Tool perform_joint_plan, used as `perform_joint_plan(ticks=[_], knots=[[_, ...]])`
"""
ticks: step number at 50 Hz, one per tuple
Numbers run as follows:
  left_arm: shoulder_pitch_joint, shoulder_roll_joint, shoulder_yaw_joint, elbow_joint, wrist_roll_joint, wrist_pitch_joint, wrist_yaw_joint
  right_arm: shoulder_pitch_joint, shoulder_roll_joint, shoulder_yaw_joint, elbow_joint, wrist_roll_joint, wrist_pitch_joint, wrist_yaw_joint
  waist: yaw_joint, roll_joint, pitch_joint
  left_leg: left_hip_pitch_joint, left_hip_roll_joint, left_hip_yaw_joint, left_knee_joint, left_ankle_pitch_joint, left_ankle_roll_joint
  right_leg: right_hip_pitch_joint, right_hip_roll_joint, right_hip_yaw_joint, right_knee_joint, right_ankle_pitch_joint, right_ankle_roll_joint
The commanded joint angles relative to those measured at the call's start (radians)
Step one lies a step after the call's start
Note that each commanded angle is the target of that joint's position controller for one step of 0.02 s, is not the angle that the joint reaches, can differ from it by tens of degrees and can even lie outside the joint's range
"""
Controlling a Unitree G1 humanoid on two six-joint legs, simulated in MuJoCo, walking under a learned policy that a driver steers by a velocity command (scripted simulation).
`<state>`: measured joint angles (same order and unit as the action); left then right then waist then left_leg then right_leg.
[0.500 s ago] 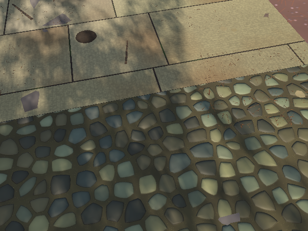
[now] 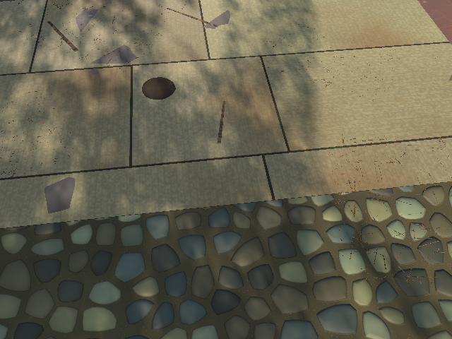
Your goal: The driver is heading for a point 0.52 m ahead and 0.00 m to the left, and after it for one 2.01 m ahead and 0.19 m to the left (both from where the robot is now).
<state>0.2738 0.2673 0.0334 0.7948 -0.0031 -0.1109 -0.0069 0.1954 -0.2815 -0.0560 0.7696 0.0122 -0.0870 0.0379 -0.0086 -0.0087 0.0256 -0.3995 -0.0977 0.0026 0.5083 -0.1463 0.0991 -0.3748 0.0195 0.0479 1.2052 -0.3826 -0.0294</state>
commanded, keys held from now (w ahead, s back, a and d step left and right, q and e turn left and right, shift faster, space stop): w+q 0.14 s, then w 0.34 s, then no key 0.52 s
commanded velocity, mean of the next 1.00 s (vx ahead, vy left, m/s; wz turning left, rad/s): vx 0.35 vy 0.00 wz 0.18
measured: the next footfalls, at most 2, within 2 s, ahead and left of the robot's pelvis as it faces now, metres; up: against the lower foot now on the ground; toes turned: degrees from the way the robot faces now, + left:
right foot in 0.38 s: +0.39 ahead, -0.11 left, +0.00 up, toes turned +11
left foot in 0.80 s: +0.53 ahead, +0.14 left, +0.00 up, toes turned +10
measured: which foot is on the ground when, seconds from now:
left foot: down 0.00-0.40, up 0.42-0.78, down 0.80-1.00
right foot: up 0.00-0.36, down 0.38-0.82, up 0.84-1.00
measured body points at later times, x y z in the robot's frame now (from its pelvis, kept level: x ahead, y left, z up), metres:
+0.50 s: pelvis +0.29 -0.03 +0.01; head +0.30 -0.04 +0.45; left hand +0.40 +0.25 -0.08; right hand +0.40 -0.29 -0.12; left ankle +0.16 +0.07 -0.64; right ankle +0.35 -0.12 -0.73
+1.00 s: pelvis +0.43 +0.02 +0.00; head +0.45 +0.04 +0.45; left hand +0.47 +0.30 -0.13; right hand +0.64 -0.18 -0.10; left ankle +0.49 +0.14 -0.73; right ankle +0.43 -0.13 -0.70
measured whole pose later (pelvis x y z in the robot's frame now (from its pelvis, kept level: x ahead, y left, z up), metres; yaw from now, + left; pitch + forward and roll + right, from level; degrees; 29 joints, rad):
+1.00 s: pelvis +0.43 +0.02 +0.00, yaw +10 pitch +2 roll +0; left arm 0.22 0.27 0.03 0.84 0.00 0.01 0.03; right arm 0.12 -0.20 -0.02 0.74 -0.02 -0.02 0.00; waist 0.01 -0.03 0.01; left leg -0.39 -0.03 0.00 0.48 -0.12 0.04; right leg -0.36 -0.04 0.04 0.80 -0.50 0.06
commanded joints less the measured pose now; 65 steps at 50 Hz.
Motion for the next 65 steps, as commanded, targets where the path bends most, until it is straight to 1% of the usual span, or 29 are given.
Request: perform_joint_plan(ticks=[1, 4, 9, 13, 16, 18, 19, 20, 21, 22, 23, 25, 28, 30, 36, 38, 40, 41, 42, 43, 44, 46, 48, 53, 55, 56, 58, 61, 65], knots=[[-0.046, 0.131, 0.038, -0.122, 0.02, -0.024, 0.008, 0.032, -0.105, -0.023, -0.078, -0.009, 0.0, -0.009, 0.015, 0.009, -0.068, 0.249, 0.275, -0.424, -0.279, 0.103, 0.199, -0.273, -0.107, 0.053, -0.053, 0.066, 0.016], [-0.041, 0.097, 0.033, -0.14, 0.026, 0.001, 0.021, 0.048, -0.13, -0.033, -0.085, -0.004, -0.001, -0.022, 0.029, 0.05, -0.058, 0.147, 0.233, -0.325, -0.298, 0.247, 0.206, -0.242, -0.107, 0.017, -0.188, 0.128, 0.061], [-0.212, 0.049, 0.015, -0.183, 0.018, -0.003, 0.019, 0.132, -0.141, -0.038, -0.062, 0.014, 0.015, -0.046, -0.044, 0.085, -0.055, 0.127, 0.165, -0.24, -0.264, 0.2, 0.131, -0.172, -0.053, -0.006, -0.549, 0.445, 0.087], [-0.31, 0.065, 0.017, -0.212, 0.004, -0.02, -0.004, 0.207, -0.131, -0.031, -0.032, 0.012, 0.023, -0.047, -0.092, 0.099, -0.038, 0.24, 0.22, -0.31, -0.209, 0.143, 0.12, -0.169, -0.036, -0.001, -0.669, 0.469, 0.062], [-0.305, 0.096, 0.03, -0.223, 0.003, -0.033, -0.014, 0.205, -0.143, -0.035, -0.027, 0.006, 0.032, -0.048, -0.073, 0.121, -0.033, 0.346, 0.268, -0.379, -0.142, 0.203, 0.104, -0.153, -0.026, -0.006, -0.732, 0.343, 0.016], [-0.162, 0.129, 0.05, -0.189, 0.009, -0.039, -0.008, 0.169, -0.132, -0.03, -0.037, 0.004, 0.036, -0.047, 0.008, 0.13, -0.096, 0.342, 0.221, -0.349, -0.013, 0.407, 0.07, 0.057, -0.014, -0.026, -0.794, 0.349, -0.039], [-0.008, 0.174, 0.065, -0.168, 0.021, -0.041, -0.001, 0.141, -0.1, -0.015, -0.059, -0.006, 0.031, -0.044, 0.083, 0.085, -0.222, 0.239, 0.172, -0.294, 0.198, 0.381, 0.038, 0.307, -0.128, 0.077, -0.747, 0.401, -0.107], [0.139, 0.261, 0.093, -0.137, 0.029, -0.031, 0.003, 0.259, -0.042, 0.005, -0.061, 0.005, 0.016, -0.042, 0.088, -0.142, -0.376, -0.108, 0.034, -0.168, 0.55, 0.092, -0.04, 0.703, -0.328, 0.413, -0.736, 0.325, -0.27], [0.194, 0.211, 0.086, -0.104, 0.001, -0.019, -0.006, 0.277, -0.06, 0.009, -0.059, 0.011, 0.004, -0.039, 0.096, -0.278, -0.374, -0.311, 0.01, -0.164, 0.722, -0.423, -0.062, 0.751, -0.428, 0.677, -0.858, 0.152, -0.319], [0.147, 0.148, 0.066, -0.109, -0.012, -0.015, -0.005, 0.188, -0.134, -0.01, -0.068, 0.023, 0.001, -0.035, 0.105, -0.159, -0.215, -0.4, 0.068, -0.191, 0.798, -0.375, -0.057, 0.635, -0.398, 0.613, -0.887, 0.019, -0.273], [0.082, 0.123, 0.055, -0.122, -0.005, -0.006, -0.004, 0.105, -0.133, -0.009, -0.089, 0.018, 0.002, -0.033, 0.089, -0.068, -0.118, -0.401, 0.115, -0.146, 0.786, -0.288, -0.058, 0.502, -0.355, 0.488, -0.911, 0.039, -0.236], [-0.004, 0.088, 0.037, -0.128, 0.009, -0.003, -0.011, 0.054, -0.109, -0.015, -0.101, -0.009, 0.006, -0.032, 0.035, -0.039, -0.009, -0.338, 0.172, -0.106, 0.664, -0.194, -0.071, 0.298, -0.276, 0.337, -0.97, 0.279, -0.21], [-0.039, 0.098, 0.036, -0.111, 0.014, -0.011, -0.017, 0.108, -0.053, -0.005, -0.085, -0.014, 0.019, -0.037, -0.016, -0.075, -0.042, -0.208, 0.168, -0.058, 0.535, -0.172, -0.113, 0.194, -0.225, 0.156, -0.963, 0.802, -0.211], [-0.046, 0.128, 0.043, -0.092, 0.01, -0.004, -0.008, 0.076, -0.024, 0.007, -0.091, -0.02, 0.02, -0.041, -0.015, -0.079, -0.067, -0.16, 0.162, -0.036, 0.397, -0.079, -0.127, 0.175, -0.202, 0.069, -0.954, 0.934, -0.2], [0.026, 0.149, 0.043, -0.029, -0.008, 0.033, 0.007, -0.069, -0.039, 0.004, -0.116, -0.016, 0.02, -0.028, 0.043, -0.092, -0.101, -0.042, 0.117, -0.032, 0.102, 0.154, -0.105, 0.236, -0.198, 0.034, -0.901, 0.807, -0.156], [0.012, 0.152, 0.043, -0.02, -0.014, 0.041, 0.01, -0.074, -0.056, -0.005, -0.124, -0.021, 0.016, -0.024, 0.027, -0.091, -0.1, -0.008, 0.11, -0.036, 0.033, 0.134, -0.079, 0.257, -0.211, 0.062, -0.845, 0.746, -0.14], [0.019, 0.128, 0.035, -0.009, -0.014, 0.044, 0.012, -0.007, -0.082, -0.019, -0.099, -0.034, 0.011, -0.028, -0.005, -0.054, -0.123, 0.145, 0.107, -0.031, -0.101, 0.312, -0.042, 0.242, -0.153, 0.055, -0.737, 0.644, -0.088], [0.044, 0.098, 0.023, -0.016, 0.01, 0.035, 0.012, 0.038, -0.142, -0.03, -0.102, -0.045, 0.01, -0.039, -0.004, 0.021, -0.193, 0.308, 0.227, -0.135, -0.05, 0.702, 0.004, 0.168, -0.095, 0.017, -0.62, 0.492, -0.039], [0.186, 0.022, -0.001, 0.009, 0.021, 0.027, 0.01, 0.051, -0.138, -0.024, -0.107, -0.059, 0.022, -0.047, 0.044, 0.184, -0.302, 0.533, 0.407, -0.297, 0.019, 0.943, 0.159, -0.006, -0.028, -0.016, -0.451, 0.107, 0.024], [0.159, 0.052, -0.002, 0.015, 0.016, 0.041, 0.011, 0.087, -0.058, -0.006, -0.093, -0.043, 0.035, -0.044, -0.007, 0.233, -0.347, 0.519, 0.461, -0.394, -0.032, 0.872, 0.227, -0.049, -0.03, 0.015, -0.337, -0.251, 0.062], [0.106, 0.096, 0.011, 0.002, 0.002, 0.06, 0.011, 0.074, -0.034, 0.005, -0.081, -0.029, 0.041, -0.037, -0.01, 0.193, -0.293, 0.463, 0.437, -0.403, -0.073, 0.649, 0.209, -0.095, -0.048, 0.033, -0.288, -0.328, 0.077], [0.04, 0.107, 0.022, 0.001, 0.003, 0.105, 0.028, -0.019, -0.068, -0.001, -0.087, -0.026, 0.052, -0.033, 0.006, 0.114, -0.182, 0.295, 0.393, -0.368, -0.156, 0.294, 0.151, -0.11, -0.076, 0.029, -0.275, -0.24, 0.096], [0.054, 0.087, 0.023, 0.016, 0.007, 0.132, 0.041, -0.118, -0.088, -0.008, -0.097, -0.036, 0.061, -0.037, 0.048, 0.149, -0.124, 0.106, 0.332, -0.288, -0.217, 0.122, 0.11, 0.007, -0.081, 0.011, -0.359, -0.134, 0.104], [0.077, 0.037, 0.016, 0.064, 0.023, 0.126, 0.038, -0.122, -0.034, 0.004, -0.058, -0.025, 0.071, -0.046, 0.063, 0.139, -0.118, 0.002, 0.233, -0.158, -0.2, -0.185, 0.042, 0.229, -0.043, -0.057, -0.66, 0.182, 0.067], [0.034, 0.084, 0.02, 0.036, 0.038, 0.124, 0.04, -0.072, -0.018, 0.01, -0.024, -0.029, 0.069, -0.045, 0.035, 0.078, -0.049, -0.029, 0.186, -0.142, -0.165, -0.352, -0.041, 0.208, -0.118, 0.024, -0.761, 0.176, 0.021], [0.01, 0.144, 0.037, 0.049, 0.022, 0.124, 0.044, -0.045, -0.023, 0.004, -0.024, -0.026, 0.067, -0.044, -0.013, -0.046, -0.002, 0.021, 0.127, -0.08, -0.145, -0.292, -0.069, 0.085, -0.116, 0.024, -0.766, 0.005, -0.007], [-0.018, 0.075, 0.023, 0.058, 0.024, 0.107, 0.041, -0.072, -0.036, -0.003, -0.012, -0.025, 0.065, -0.054, -0.001, -0.082, 0.018, 0.153, 0.114, -0.051, -0.064, -0.155, -0.081, -0.044, -0.102, 0.033, -0.836, -0.11, 0.004], [-0.017, 0.059, 0.018, 0.074, 0.019, 0.082, 0.039, -0.046, -0.025, -0.005, 0.021, -0.026, 0.07, -0.061, -0.001, -0.068, -0.003, 0.179, 0.12, -0.052, -0.038, -0.041, -0.063, 0.002, -0.09, 0.017, -0.815, 0.012, 0.028], [0.019, 0.061, 0.018, 0.104, 0.011, 0.078, 0.042, -0.035, -0.019, -0.009, 0.061, -0.02, 0.07, -0.06, 0.012, -0.026, -0.028, 0.199, 0.124, -0.049, -0.022, 0.075, -0.064, 0.053, -0.08, 0.004, -0.785, 0.117, 0.022]])
Keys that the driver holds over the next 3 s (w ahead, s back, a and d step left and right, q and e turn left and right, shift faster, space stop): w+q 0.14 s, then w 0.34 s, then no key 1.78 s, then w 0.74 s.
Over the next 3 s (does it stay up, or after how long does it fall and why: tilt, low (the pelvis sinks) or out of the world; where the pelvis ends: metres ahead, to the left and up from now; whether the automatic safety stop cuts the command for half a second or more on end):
stays up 0.76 0.04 -0.02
